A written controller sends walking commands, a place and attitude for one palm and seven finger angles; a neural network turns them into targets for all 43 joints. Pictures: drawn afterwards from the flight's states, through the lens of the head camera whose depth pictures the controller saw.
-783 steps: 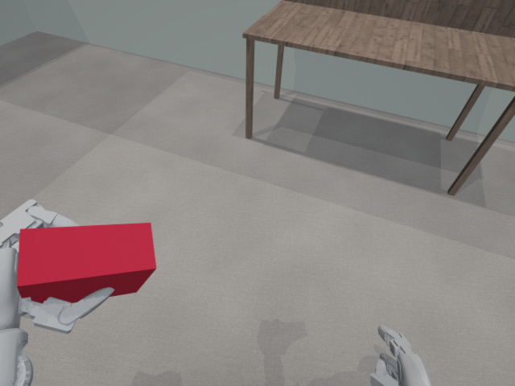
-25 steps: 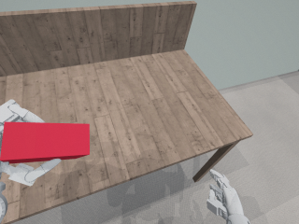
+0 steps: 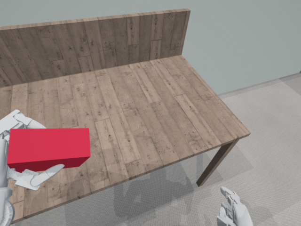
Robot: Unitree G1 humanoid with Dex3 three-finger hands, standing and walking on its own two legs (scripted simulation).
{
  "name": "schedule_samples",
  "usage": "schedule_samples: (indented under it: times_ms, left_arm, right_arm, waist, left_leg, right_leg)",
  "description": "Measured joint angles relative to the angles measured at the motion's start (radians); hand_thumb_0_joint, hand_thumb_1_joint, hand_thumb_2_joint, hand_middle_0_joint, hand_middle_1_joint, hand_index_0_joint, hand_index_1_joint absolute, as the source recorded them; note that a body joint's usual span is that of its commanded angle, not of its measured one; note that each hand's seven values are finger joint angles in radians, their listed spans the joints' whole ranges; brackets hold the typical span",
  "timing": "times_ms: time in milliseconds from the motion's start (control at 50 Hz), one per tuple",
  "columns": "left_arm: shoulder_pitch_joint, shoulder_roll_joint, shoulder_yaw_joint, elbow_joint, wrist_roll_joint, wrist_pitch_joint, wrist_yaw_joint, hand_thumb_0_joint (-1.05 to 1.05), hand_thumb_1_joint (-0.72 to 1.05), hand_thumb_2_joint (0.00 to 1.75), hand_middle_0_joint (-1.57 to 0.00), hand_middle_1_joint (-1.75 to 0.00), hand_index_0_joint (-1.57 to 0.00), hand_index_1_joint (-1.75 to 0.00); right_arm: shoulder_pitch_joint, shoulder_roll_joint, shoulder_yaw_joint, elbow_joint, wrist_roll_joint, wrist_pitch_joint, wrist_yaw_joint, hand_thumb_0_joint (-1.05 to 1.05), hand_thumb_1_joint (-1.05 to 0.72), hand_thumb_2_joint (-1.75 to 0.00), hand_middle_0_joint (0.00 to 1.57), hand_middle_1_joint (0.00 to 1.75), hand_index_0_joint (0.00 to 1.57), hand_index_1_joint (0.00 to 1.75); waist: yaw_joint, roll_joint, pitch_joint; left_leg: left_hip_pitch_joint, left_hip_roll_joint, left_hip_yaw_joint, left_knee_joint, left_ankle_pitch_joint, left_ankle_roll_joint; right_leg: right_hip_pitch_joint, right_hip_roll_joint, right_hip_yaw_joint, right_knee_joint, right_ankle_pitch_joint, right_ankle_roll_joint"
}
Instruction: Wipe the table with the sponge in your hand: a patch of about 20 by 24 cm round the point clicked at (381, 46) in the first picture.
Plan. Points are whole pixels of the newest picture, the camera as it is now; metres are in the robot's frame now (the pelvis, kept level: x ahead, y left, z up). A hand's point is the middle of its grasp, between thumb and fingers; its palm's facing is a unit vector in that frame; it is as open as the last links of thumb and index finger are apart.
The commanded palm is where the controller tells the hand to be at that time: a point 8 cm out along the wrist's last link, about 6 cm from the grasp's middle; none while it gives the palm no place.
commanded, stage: look again from close up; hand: left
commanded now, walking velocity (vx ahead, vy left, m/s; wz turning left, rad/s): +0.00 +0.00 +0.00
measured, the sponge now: (62, 150) +0.23 +0.21 +0.13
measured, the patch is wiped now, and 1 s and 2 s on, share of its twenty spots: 0.00 0.00 0.00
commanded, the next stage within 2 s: turn the palm down, sponge in hand in 0.34 s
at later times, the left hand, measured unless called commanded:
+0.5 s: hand (25, 138) +0.23 +0.26 +0.17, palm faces +0.39 -0.78 -0.49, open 9.9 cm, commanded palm +0.16 +0.28 +0.17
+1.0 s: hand (33, 160) +0.21 +0.26 +0.13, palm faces +0.39 -0.60 -0.70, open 9.9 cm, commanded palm +0.17 +0.27 +0.16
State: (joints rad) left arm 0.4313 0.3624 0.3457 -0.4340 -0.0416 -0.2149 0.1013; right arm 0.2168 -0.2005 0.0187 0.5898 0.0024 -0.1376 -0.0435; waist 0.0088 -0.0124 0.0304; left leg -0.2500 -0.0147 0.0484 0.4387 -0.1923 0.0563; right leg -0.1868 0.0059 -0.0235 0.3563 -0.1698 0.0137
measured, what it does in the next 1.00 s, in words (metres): shifts its weight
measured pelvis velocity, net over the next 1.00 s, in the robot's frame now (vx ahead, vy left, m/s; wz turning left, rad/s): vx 0.00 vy -0.05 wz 0.06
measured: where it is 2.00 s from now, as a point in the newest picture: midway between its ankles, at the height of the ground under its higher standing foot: outside the picture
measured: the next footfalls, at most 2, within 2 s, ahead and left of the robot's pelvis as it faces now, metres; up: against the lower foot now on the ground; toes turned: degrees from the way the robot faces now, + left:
none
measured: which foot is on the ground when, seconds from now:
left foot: down 0.00-1.00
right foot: down 0.00-1.00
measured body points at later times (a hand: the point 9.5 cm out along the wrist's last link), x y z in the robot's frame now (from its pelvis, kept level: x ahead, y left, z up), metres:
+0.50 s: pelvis -0.01 -0.01 +0.00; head +0.02 +0.02 +0.44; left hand +0.21 +0.30 +0.20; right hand +0.19 -0.22 -0.07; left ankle +0.03 +0.08 -0.74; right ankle +0.01 -0.13 -0.74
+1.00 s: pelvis +0.00 -0.05 -0.02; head +0.00 -0.07 +0.43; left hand +0.18 +0.28 +0.17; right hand +0.22 -0.25 -0.10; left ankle +0.03 +0.08 -0.74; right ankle +0.01 -0.13 -0.74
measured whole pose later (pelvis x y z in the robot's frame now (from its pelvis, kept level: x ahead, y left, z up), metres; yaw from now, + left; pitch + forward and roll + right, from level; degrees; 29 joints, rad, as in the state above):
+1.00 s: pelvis +0.00 -0.05 -0.02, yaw +4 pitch -1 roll +0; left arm 0.26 0.51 0.33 -0.28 0.18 0.07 0.05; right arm 0.13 -0.24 0.04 0.63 -0.01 -0.07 -0.09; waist 0.07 0.05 0.01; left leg -0.33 0.00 -0.03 0.61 -0.26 -0.01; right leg -0.28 0.04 -0.07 0.60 -0.31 -0.06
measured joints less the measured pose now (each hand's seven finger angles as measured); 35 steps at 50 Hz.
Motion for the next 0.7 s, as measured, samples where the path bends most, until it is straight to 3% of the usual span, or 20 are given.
schedule_samples:
  times_ms: [440, 460, 480, 520, 580, 640, 700]
  left_arm:
    - [0.003, -0.004, -0.008, -0.009, 0.002, 0.013, 0.001, -0.01, -0.48, 1.01, -0.76, -1.35, -0.76, -1.35]
    - [-0.042, 0.035, -0.013, -0.006, 0.020, 0.011, -0.010, -0.01, -0.48, 1.01, -0.76, -1.35, -0.76, -1.35]
    - [-0.126, 0.094, -0.008, 0.014, 0.059, 0.015, -0.030, -0.01, -0.48, 1.01, -0.76, -1.35, -0.76, -1.35]
    - [-0.274, 0.152, 0.015, 0.074, 0.045, 0.076, -0.054, -0.01, -0.48, 1.01, -0.76, -1.35, -0.76, -1.35]
    - [-0.324, 0.138, 0.076, 0.104, -0.023, 0.226, -0.076, -0.01, -0.48, 1.01, -0.76, -1.35, -0.76, -1.35]
    - [-0.241, 0.104, 0.057, 0.073, 0.019, 0.327, -0.095, -0.01, -0.48, 1.01, -0.75, -1.35, -0.76, -1.35]
    - [-0.113, 0.080, -0.014, 0.017, 0.068, 0.327, -0.106, -0.01, -0.48, 1.01, -0.75, -1.35, -0.76, -1.35]
  right_arm:
    - [-0.024, 0.000, -0.001, 0.000, -0.001, -0.004, -0.001, 0.01, -0.90, -0.89, 0.20, 0.30, 0.20, 0.30]
    - [-0.005, -0.012, 0.018, -0.031, 0.023, 0.001, -0.023, 0.01, -0.90, -0.89, 0.20, 0.30, 0.20, 0.30]
    - [0.009, -0.017, 0.022, -0.042, 0.014, -0.009, -0.033, 0.01, -0.90, -0.89, 0.20, 0.30, 0.20, 0.30]
    - [-0.006, -0.022, 0.024, -0.008, -0.004, -0.018, -0.012, 0.01, -0.90, -0.89, 0.20, 0.30, 0.20, 0.30]
    - [-0.050, -0.031, 0.035, 0.038, 0.005, -0.004, 0.013, 0.01, -0.90, -0.89, 0.20, 0.30, 0.20, 0.30]
    - [-0.069, -0.040, 0.034, 0.025, 0.012, 0.015, 0.030, 0.01, -0.90, -0.89, 0.21, 0.30, 0.20, 0.30]
    - [-0.084, -0.040, 0.029, 0.004, -0.001, 0.028, 0.032, 0.01, -0.90, -0.89, 0.21, 0.30, 0.20, 0.30]
  waist:
    - [0.012, -0.006, 0.011]
    - [0.019, -0.002, 0.017]
    - [0.035, -0.006, 0.027]
    - [0.050, -0.011, 0.033]
    - [0.047, 0.009, 0.013]
    - [0.033, 0.036, 0.001]
    - [0.027, 0.046, 0.002]
  left_leg:
    - [0.002, 0.001, -0.007, -0.013, 0.011, -0.004]
    - [-0.014, 0.002, -0.019, 0.008, 0.004, -0.002]
    - [-0.027, -0.007, -0.029, 0.032, -0.003, -0.002]
    - [-0.033, -0.022, -0.039, 0.054, -0.010, -0.008]
    - [-0.017, -0.022, -0.024, 0.052, -0.017, -0.011]
    - [-0.007, -0.021, -0.013, 0.050, -0.021, -0.009]
    - [-0.018, -0.019, -0.009, 0.068, -0.030, -0.011]
  right_leg:
    - [0.006, 0.003, -0.007, -0.018, 0.011, -0.004]
    - [-0.005, 0.010, -0.004, 0.006, -0.008, 0.010]
    - [-0.020, 0.009, -0.003, 0.045, -0.021, -0.006]
    - [-0.039, -0.005, -0.009, 0.106, -0.056, -0.022]
    - [-0.036, -0.006, 0.008, 0.121, -0.067, -0.011]
    - [-0.035, -0.005, 0.018, 0.129, -0.073, -0.013]
    - [-0.052, -0.003, 0.021, 0.158, -0.087, -0.017]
